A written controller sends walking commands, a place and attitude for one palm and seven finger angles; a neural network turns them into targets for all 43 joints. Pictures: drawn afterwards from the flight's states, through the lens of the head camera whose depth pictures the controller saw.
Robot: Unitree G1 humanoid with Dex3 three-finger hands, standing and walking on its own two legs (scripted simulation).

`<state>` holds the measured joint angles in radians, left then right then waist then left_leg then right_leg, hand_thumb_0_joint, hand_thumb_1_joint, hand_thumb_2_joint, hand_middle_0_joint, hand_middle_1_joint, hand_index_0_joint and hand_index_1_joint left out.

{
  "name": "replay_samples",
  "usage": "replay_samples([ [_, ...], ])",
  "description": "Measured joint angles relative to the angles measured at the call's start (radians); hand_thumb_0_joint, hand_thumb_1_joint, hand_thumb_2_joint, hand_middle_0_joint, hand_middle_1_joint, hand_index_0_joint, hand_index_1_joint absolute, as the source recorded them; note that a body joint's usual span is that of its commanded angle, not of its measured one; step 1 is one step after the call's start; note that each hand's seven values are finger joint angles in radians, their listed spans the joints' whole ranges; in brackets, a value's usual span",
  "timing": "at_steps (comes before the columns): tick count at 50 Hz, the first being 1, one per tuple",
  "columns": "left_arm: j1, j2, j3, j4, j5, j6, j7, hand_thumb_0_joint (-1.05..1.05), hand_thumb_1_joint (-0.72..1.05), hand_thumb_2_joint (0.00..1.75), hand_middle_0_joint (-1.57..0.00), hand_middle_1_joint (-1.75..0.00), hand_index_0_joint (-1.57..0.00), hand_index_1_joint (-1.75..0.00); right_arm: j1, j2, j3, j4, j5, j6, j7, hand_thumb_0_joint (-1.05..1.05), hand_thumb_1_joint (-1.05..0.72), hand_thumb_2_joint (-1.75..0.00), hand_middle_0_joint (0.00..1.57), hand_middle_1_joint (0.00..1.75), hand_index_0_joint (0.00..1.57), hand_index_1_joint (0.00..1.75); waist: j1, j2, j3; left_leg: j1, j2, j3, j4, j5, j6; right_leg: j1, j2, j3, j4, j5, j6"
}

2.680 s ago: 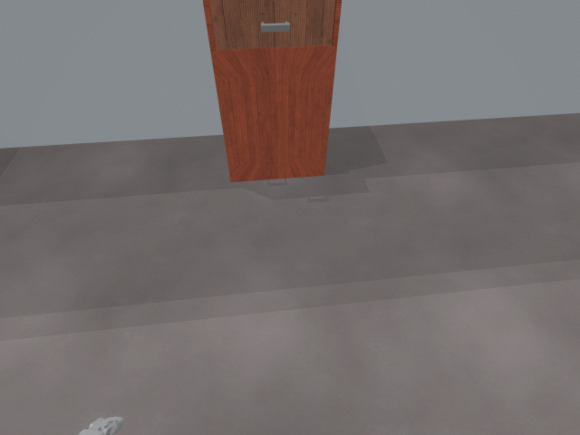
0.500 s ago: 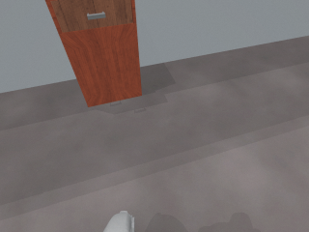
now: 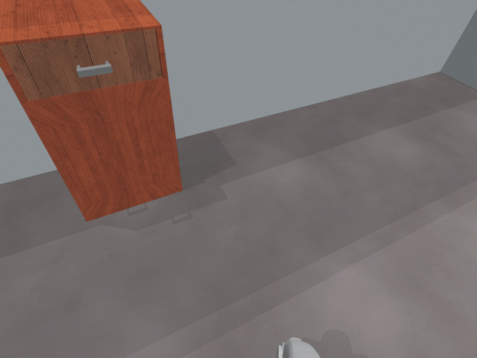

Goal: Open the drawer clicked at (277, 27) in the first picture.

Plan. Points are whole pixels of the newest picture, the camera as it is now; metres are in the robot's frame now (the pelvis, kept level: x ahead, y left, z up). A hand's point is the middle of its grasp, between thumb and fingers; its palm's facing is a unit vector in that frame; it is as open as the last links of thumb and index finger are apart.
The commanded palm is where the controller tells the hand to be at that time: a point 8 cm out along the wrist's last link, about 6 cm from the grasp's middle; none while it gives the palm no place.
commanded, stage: walk to a spot facing it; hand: left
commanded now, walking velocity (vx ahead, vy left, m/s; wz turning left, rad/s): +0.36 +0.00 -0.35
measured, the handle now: (94, 68) +0.96 +0.55 +0.00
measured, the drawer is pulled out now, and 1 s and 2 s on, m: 0.00 0.00 0.00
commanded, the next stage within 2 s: turn to face it in 0.50 s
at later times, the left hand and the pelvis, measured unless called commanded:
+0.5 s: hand (196, 288) +0.30 +0.11 -0.17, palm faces -0.09 -0.97 -0.24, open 7.1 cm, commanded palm none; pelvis +0.21 -0.07 +0.00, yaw -7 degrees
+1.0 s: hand (183, 270) +0.35 +0.15 -0.19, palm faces +0.12 -0.98 -0.17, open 7.3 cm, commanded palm none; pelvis +0.34 -0.03 -0.01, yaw +3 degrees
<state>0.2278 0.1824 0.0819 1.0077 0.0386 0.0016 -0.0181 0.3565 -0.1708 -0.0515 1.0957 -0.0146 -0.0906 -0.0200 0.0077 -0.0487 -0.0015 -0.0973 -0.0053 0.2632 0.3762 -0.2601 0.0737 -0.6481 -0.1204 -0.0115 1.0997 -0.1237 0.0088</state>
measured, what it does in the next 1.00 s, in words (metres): walks ahead: right foot, then left foot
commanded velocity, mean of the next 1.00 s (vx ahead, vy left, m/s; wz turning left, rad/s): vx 0.18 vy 0.00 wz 0.19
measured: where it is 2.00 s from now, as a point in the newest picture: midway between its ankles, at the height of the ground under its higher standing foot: (255, 342)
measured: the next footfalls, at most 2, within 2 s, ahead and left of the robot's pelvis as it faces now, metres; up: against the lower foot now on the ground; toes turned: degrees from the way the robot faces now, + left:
right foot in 0.28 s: +0.27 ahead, -0.14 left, +0.00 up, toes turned -15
left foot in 0.80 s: +0.44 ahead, +0.04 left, +0.00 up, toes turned +7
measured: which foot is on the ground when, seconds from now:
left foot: down 0.00-0.30, up 0.32-0.78, down 0.80-1.00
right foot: up 0.00-0.26, down 0.28-0.82, up 0.84-1.00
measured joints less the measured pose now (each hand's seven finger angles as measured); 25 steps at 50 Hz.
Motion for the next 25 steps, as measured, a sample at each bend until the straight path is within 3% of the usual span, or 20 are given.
replay_samples([
  [7,-0.068,-0.013,-0.011,0.002,-0.003,0.019,-0.012,0.01,0.92,0.90,-0.20,-0.30,-0.20,-0.30,0.099,0.032,0.016,0.030,-0.008,0.000,0.001,0.00,-0.92,-0.90,0.20,0.30,0.20,0.30,-0.054,0.022,0.034,0.130,0.017,0.044,-0.060,-0.064,-0.039,0.055,0.000,-0.063,-0.287,0.008,-0.007],
  [12,-0.115,-0.028,-0.022,-0.005,-0.004,0.010,-0.014,0.01,0.92,0.90,-0.20,-0.30,-0.20,-0.30,0.156,0.053,0.025,0.057,-0.015,0.013,0.003,0.00,-0.91,-0.90,0.20,0.30,0.20,0.30,-0.088,0.048,0.068,0.187,0.061,0.079,-0.015,-0.158,-0.091,0.146,0.056,-0.125,-0.435,-0.087,-0.053],
  [14,-0.122,-0.028,-0.026,-0.014,-0.002,-0.013,-0.015,0.01,0.91,0.90,-0.20,-0.30,-0.20,-0.30,0.181,0.064,0.028,0.072,-0.011,0.023,0.006,0.00,-0.91,-0.90,0.20,0.30,0.20,0.30,-0.085,0.053,0.074,0.170,0.098,0.084,0.106,-0.219,-0.108,0.217,0.089,-0.150,-0.507,-0.074,-0.082],
  [15,-0.124,-0.028,-0.024,-0.016,-0.001,-0.030,-0.013,0.01,0.91,0.90,-0.20,-0.30,-0.20,-0.30,0.183,0.070,0.029,0.081,-0.005,0.031,0.010,0.00,-0.91,-0.90,0.20,0.30,0.20,0.30,-0.076,0.053,0.079,0.126,0.128,0.073,0.240,-0.213,-0.105,0.225,0.096,-0.155,-0.501,-0.025,-0.099],
  [16,-0.124,-0.028,-0.023,-0.018,-0.006,-0.045,-0.009,0.01,0.91,0.90,-0.20,-0.30,-0.20,-0.30,0.174,0.075,0.031,0.086,0.001,0.041,0.013,0.01,-0.91,-0.90,0.20,0.30,0.20,0.30,-0.069,0.052,0.088,0.054,0.141,0.019,0.422,-0.212,-0.103,0.225,0.103,-0.157,-0.464,-0.044,-0.111],
  [18,-0.110,-0.031,-0.025,-0.013,-0.018,-0.059,0.001,0.01,0.91,0.90,-0.20,-0.30,-0.20,-0.30,0.137,0.074,0.027,0.084,0.007,0.053,0.016,0.01,-0.91,-0.90,0.20,0.30,0.21,0.30,-0.061,0.051,0.099,-0.093,0.130,-0.095,0.734,-0.204,-0.090,0.265,0.117,-0.156,-0.451,-0.107,-0.120],
  [19,-0.097,-0.033,-0.026,-0.006,-0.022,-0.060,0.006,0.01,0.91,0.90,-0.20,-0.30,-0.20,-0.30,0.115,0.070,0.022,0.077,0.007,0.057,0.016,0.01,-0.91,-0.90,0.20,0.30,0.21,0.30,-0.056,0.053,0.097,-0.158,0.128,-0.129,0.823,-0.175,-0.086,0.293,0.125,-0.155,-0.471,-0.121,-0.119],
  [21,-0.069,-0.028,-0.008,0.001,-0.035,-0.070,0.028,-0.01,0.94,0.89,-0.20,-0.30,-0.21,-0.30,0.064,0.059,0.014,0.051,0.002,0.062,0.012,0.01,-0.91,-0.90,0.20,0.30,0.20,0.30,-0.049,0.061,0.083,-0.273,0.137,-0.172,0.881,-0.114,-0.084,0.348,0.140,-0.155,-0.534,-0.112,-0.106],
  [25,-0.013,-0.006,-0.014,0.037,-0.020,-0.068,0.036,-0.02,0.95,0.90,-0.20,-0.30,-0.21,-0.30,-0.041,0.033,0.000,-0.018,-0.008,0.065,0.013,0.01,-0.91,-0.90,0.20,0.30,0.20,0.30,-0.050,0.075,0.048,-0.425,0.164,-0.195,0.784,-0.028,-0.097,0.431,0.157,-0.152,-0.638,-0.099,-0.112],
])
